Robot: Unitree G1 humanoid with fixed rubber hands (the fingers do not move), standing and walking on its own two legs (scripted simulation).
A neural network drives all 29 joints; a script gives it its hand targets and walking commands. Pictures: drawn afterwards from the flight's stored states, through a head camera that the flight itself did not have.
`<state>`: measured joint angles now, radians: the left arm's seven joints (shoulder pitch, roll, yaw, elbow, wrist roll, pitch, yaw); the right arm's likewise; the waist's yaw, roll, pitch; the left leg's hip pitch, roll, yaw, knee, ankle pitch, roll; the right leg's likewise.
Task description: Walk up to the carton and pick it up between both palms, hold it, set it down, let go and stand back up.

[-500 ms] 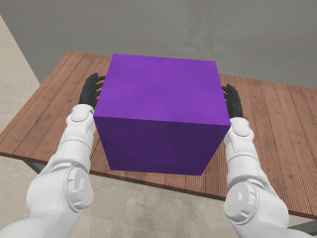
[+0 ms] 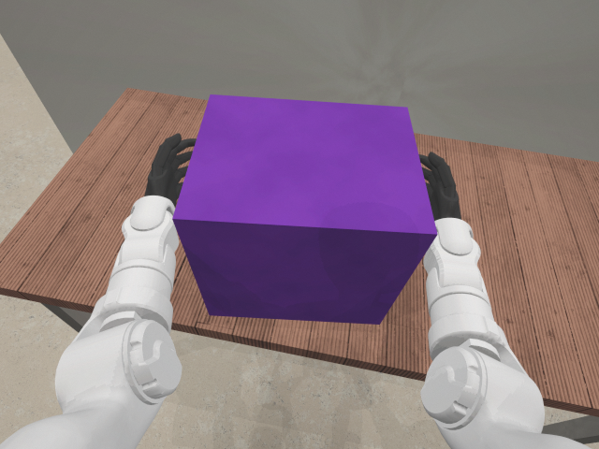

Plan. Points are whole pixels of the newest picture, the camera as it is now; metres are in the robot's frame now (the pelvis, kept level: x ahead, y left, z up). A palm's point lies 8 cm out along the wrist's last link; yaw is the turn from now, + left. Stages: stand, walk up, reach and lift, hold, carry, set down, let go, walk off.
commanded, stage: set down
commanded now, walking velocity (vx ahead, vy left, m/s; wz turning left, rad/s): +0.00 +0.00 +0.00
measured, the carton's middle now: (301, 218) +0.45 +0.01 +0.01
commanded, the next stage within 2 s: none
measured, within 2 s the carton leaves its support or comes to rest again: neither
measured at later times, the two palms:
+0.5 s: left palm (165, 194) +0.43 +0.20 +0.08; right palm (440, 215) +0.42 -0.18 +0.08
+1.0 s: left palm (161, 206) +0.44 +0.22 +0.04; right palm (444, 212) +0.44 -0.19 +0.06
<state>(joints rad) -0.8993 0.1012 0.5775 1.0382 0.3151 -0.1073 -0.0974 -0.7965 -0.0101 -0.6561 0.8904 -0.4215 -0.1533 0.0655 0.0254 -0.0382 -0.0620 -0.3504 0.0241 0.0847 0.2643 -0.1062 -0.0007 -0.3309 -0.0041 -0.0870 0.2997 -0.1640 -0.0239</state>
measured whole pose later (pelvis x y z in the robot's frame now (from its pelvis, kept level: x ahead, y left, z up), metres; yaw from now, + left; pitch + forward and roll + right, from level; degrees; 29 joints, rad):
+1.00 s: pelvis -0.02 -0.01 -0.03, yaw -2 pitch +27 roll -1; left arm -1.15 0.32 -0.09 1.66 -0.31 -0.37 0.03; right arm -1.11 -0.27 0.03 1.51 0.28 -0.26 -0.02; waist 0.01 -0.03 -0.30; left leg -0.85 0.08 0.07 0.59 -0.20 -0.01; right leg -0.80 0.03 -0.10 0.55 -0.22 -0.05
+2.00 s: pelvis -0.02 +0.00 -0.02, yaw +0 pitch +21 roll -1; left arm -1.26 0.52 -0.21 1.14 -0.41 0.22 0.02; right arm -1.29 -0.62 0.13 1.37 0.55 0.12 0.15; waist 0.02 -0.06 -0.23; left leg -0.67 0.05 0.04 0.46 -0.15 -0.01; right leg -0.62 0.02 -0.09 0.42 -0.17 -0.03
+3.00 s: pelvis -0.02 +0.00 +0.00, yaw -1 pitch +8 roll -1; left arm -0.56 0.40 0.04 0.59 -0.28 0.24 0.02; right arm -0.60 -0.47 0.01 0.77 0.42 0.07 0.05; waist 0.03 -0.01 -0.08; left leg -0.39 0.04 0.05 0.41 -0.17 -0.01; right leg -0.33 0.03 -0.05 0.36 -0.17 -0.03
